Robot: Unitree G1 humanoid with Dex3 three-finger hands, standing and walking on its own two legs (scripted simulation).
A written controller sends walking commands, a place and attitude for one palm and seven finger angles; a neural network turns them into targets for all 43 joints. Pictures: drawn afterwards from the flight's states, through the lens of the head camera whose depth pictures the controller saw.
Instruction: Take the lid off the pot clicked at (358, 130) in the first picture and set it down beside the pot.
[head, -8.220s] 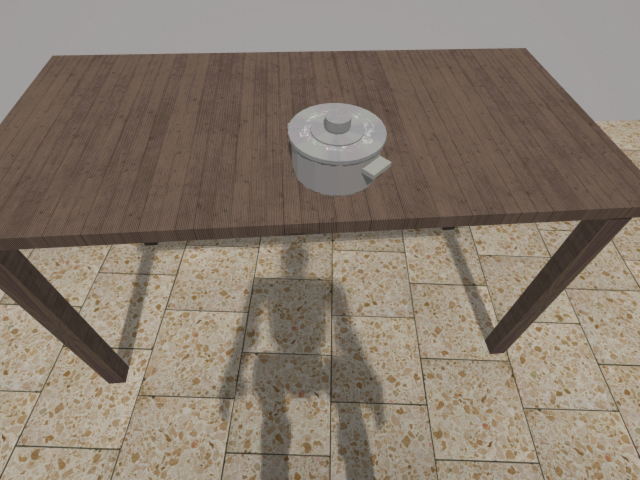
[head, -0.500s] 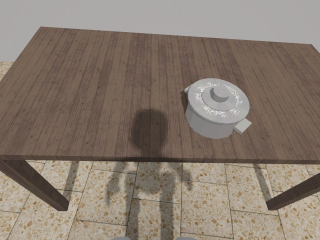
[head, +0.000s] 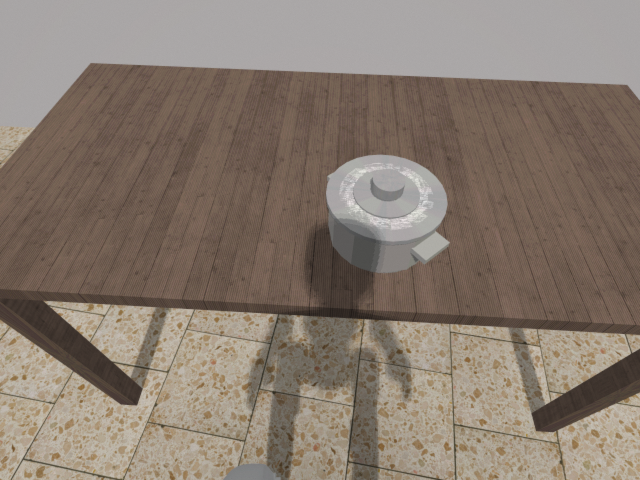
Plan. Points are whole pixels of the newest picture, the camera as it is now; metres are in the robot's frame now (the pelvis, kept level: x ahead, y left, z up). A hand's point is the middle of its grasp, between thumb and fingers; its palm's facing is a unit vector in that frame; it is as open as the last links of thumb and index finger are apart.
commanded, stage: shuffle to correct the standing spot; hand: left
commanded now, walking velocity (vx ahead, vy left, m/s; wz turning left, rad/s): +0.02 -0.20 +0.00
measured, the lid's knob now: (388, 184) +0.50 -0.07 +0.07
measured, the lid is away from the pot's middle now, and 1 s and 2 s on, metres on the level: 0.00 0.00 0.00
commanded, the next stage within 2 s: come to a stop and stand still in 1.18 s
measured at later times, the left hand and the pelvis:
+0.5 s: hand out of the picture +0.02 +0.08 -0.18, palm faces -0.03 -0.97 -0.23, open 7.3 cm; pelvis -0.05 -0.11 -0.01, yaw -2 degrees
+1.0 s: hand out of the picture +0.01 -0.02 -0.18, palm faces -0.01 -0.98 -0.22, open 7.3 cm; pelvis -0.03 -0.21 -0.02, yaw -1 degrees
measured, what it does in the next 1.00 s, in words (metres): steps to the right: left foot, then right foot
